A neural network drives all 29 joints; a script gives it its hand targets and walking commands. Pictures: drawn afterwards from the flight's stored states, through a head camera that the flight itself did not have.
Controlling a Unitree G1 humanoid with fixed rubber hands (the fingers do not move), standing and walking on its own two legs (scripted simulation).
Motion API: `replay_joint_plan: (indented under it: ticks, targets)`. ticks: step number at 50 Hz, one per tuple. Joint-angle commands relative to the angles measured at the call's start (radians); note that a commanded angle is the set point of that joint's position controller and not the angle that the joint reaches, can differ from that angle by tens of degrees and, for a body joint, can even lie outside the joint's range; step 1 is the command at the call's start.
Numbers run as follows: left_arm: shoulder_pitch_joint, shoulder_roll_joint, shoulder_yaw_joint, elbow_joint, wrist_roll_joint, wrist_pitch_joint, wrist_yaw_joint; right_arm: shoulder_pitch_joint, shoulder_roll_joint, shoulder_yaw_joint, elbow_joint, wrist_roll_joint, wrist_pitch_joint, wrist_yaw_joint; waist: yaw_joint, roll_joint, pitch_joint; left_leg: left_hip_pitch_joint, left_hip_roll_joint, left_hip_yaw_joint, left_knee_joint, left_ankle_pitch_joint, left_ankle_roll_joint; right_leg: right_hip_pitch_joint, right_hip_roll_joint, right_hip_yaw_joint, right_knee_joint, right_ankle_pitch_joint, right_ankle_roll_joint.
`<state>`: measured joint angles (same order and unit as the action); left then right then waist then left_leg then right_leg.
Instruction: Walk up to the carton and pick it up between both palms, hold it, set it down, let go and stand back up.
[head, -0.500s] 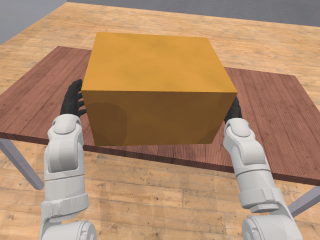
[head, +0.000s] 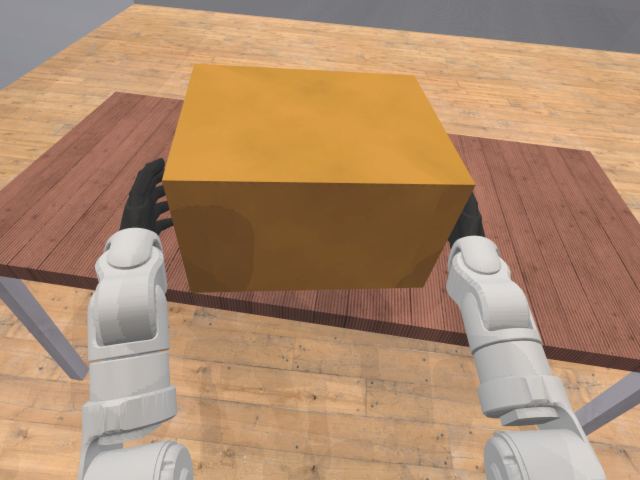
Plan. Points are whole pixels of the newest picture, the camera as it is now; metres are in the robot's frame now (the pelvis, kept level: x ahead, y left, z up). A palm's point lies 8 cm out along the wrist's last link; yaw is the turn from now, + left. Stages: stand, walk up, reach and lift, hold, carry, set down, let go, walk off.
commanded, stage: hold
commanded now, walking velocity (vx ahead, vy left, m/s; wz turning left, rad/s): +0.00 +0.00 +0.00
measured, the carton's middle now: (310, 176) +0.43 +0.00 +0.18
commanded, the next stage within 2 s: set down in 0.34 s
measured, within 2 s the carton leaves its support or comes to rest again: neither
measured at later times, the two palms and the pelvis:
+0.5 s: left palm (142, 229) +0.35 +0.19 +0.17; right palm (463, 235) +0.34 -0.19 +0.15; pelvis +0.00 +0.00 +0.00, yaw +0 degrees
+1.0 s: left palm (167, 241) +0.38 +0.18 +0.11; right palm (452, 259) +0.35 -0.19 +0.10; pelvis +0.03 +0.00 +0.00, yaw +0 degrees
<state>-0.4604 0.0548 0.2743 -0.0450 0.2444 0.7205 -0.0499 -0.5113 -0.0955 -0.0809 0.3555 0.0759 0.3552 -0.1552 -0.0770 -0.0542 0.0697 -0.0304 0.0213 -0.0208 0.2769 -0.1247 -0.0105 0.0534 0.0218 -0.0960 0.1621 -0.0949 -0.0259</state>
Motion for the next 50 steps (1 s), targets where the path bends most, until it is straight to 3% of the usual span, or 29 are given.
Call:
replay_joint_plan:
  ticks: [1, 20, 25, 29, 33, 36, 43, 50]
  targets:
    - [-0.583, -0.282, -0.406, -0.198, -0.149, -0.084, -0.137, -0.656, 0.281, 0.271, -0.323, 0.079, -0.106, 0.146, -0.009, 0.075, -0.487, 0.122, -0.046, 0.035, -0.006, 0.216, -0.019, 0.117, 0.019, -0.007, 0.025, 0.26, 0.038]
    - [-0.571, -0.29, -0.409, -0.201, -0.141, -0.094, -0.142, -0.647, 0.293, 0.274, -0.337, 0.071, -0.118, 0.144, -0.01, 0.074, -0.486, 0.12, -0.048, 0.035, -0.007, 0.211, -0.018, 0.131, 0.019, -0.008, 0.029, 0.276, 0.04]
    - [-0.497, -0.299, -0.395, -0.162, -0.09, -0.172, -0.171, -0.587, 0.32, 0.266, -0.339, 0.016, -0.199, 0.147, -0.004, 0.079, -0.44, 0.079, -0.048, 0.037, -0.034, 0.13, -0.022, 0.17, 0.008, -0.014, 0.037, 0.279, 0.048]
    - [-0.444, -0.291, -0.364, -0.069, -0.047, -0.27, -0.178, -0.517, 0.324, 0.226, -0.247, -0.064, -0.3, 0.176, 0.007, 0.071, -0.344, 0.022, -0.038, 0.048, -0.081, 0.002, -0.032, 0.134, -0.008, -0.024, 0.024, 0.14, 0.057]
    - [-0.46, -0.304, -0.384, -0.005, -0.044, -0.354, -0.158, -0.487, 0.342, 0.212, -0.176, -0.117, -0.385, 0.201, 0.001, 0.051, -0.328, 0.018, -0.035, 0.052, -0.1, -0.017, -0.037, 0.096, -0.009, -0.028, 0.013, 0.079, 0.065]
    - [-0.518, -0.333, -0.437, 0.003, -0.073, -0.413, -0.134, -0.504, 0.367, 0.242, -0.176, -0.127, -0.442, 0.201, -0.008, 0.049, -0.414, 0.049, -0.036, 0.044, -0.086, 0.049, -0.035, 0.112, -0.003, -0.02, 0.026, 0.173, 0.067]
    - [-0.554, -0.439, -0.534, -0.009, -0.094, -0.507, -0.095, -0.505, 0.434, 0.338, -0.226, -0.118, -0.518, 0.174, -0.002, 0.097, -0.645, 0.151, -0.044, 0.015, -0.015, 0.352, -0.046, 0.182, 0.017, -0.003, 0.056, 0.462, 0.058]
    - [-0.431, -0.393, -0.444, 0.054, -0.042, -0.457, -0.115, -0.445, 0.407, 0.354, -0.191, -0.088, -0.503, 0.147, 0.024, 0.037, -0.49, 0.108, -0.036, 0.002, -0.043, 0.34, -0.024, 0.267, -0.002, 0.014, 0.06, 0.527, 0.074]
